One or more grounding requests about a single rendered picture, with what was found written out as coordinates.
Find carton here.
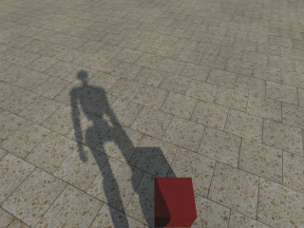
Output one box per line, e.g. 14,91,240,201
154,178,198,228

